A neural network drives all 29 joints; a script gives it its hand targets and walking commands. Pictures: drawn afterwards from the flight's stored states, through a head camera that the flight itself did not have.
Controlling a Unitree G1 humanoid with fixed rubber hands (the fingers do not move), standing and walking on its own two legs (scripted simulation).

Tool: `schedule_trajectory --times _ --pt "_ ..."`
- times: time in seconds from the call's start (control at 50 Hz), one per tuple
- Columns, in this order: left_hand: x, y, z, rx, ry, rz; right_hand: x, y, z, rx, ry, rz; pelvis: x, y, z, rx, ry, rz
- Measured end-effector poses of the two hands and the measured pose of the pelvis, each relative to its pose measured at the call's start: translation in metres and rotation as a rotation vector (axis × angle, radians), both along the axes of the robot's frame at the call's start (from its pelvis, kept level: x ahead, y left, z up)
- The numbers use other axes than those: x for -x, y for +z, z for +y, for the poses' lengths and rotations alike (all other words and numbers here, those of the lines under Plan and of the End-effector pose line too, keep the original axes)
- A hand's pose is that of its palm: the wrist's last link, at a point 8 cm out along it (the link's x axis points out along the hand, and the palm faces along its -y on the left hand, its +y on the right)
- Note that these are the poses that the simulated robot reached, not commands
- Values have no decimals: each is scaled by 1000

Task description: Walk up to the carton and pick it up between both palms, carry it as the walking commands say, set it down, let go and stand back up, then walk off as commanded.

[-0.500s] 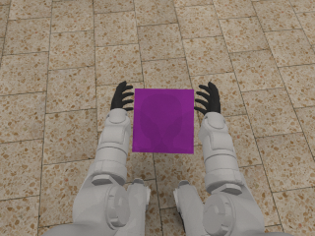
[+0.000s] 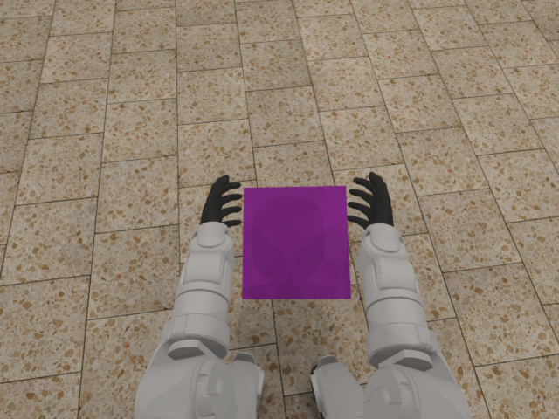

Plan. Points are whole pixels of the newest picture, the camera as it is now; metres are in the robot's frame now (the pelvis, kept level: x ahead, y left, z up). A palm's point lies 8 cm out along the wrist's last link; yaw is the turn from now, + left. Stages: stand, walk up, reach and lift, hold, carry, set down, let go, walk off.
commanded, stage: reach and lift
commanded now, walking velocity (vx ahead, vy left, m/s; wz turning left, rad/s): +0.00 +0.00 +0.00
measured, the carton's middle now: (295, 246) +0.38 -0.01 -0.13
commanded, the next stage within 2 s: none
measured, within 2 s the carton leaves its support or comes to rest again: neither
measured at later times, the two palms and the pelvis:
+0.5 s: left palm (205, 222) +0.36 +0.11 +0.03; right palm (400, 217) +0.36 -0.13 +0.05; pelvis +0.01 +0.01 +0.05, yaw +0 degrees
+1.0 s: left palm (197, 205) +0.35 +0.11 +0.11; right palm (430, 206) +0.34 -0.14 +0.11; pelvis +0.03 +0.00 +0.07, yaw +0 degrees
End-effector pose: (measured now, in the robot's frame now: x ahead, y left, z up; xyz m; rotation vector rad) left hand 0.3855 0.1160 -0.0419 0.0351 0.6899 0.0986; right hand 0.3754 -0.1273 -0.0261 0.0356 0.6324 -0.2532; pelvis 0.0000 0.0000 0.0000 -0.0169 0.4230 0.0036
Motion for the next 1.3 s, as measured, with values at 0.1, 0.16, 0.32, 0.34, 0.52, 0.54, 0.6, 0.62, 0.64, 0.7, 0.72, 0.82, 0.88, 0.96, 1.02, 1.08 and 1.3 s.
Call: schedule_trajectory --times 0.1,0.16,0.32,0.34,0.52,0.54,0.6,0.62,0.64,0.7,0.72,0.82,0.88,0.96,1.02,1.08,1.3 --pt "6 15 -1 5 -4 3 3 16 -1 9 13 4 -3 13 1 0 1 -38" --pt "9 24 -1 7 -7 5 5 24 -2 14 20 6 -5 19 2 0 3 -63" --pt "17 47 0 12 -11 2 11 47 -3 25 38 6 -8 35 4 0 5 -133" --pt "18 49 0 12 -12 1 12 50 -3 26 40 5 -8 36 5 0 6 -143" --pt "27 77 -1 12 -17 -3 19 77 -5 33 51 4 -13 50 8 -3 5 -235" --pt "28 81 -2 11 -18 -4 20 80 -5 33 53 4 -14 51 8 -3 4 -246" --pt "30 90 -1 3 -25 -4 22 89 -5 34 58 5 -16 54 8 -5 2 -279" --pt "30 93 -1 0 -27 -4 22 92 -5 34 60 5 -17 55 8 -5 2 -290" --pt "31 96 -1 -2 -28 -5 23 95 -5 34 62 5 -18 56 8 -6 1 -300" --pt "32 106 -1 -9 -32 -5 25 103 -5 34 66 7 -20 59 8 -8 0 -331" --pt "32 109 -1 -11 -34 -5 25 106 -5 34 67 7 -20 60 8 -8 0 -341" --pt "34 123 -2 -20 -43 -5 29 118 -7 32 67 11 -23 63 7 -12 -3 -389" --pt "35 131 -4 -24 -48 -8 31 125 -9 32 67 12 -25 64 6 -14 -5 -417" --pt "36 143 -6 -28 -54 -12 33 134 -11 34 66 12 -28 66 5 -16 -7 -451" --pt "37 152 -6 -29 -55 -16 34 142 -12 38 69 12 -30 67 4 -18 -8 -475" --pt "38 160 -7 -31 -55 -18 35 149 -12 44 74 14 -33 68 2 -19 -9 -496" --pt "44 169 -2 -35 -40 1 37 158 -7 63 107 46 -36 70 -1 -17 -10 -547"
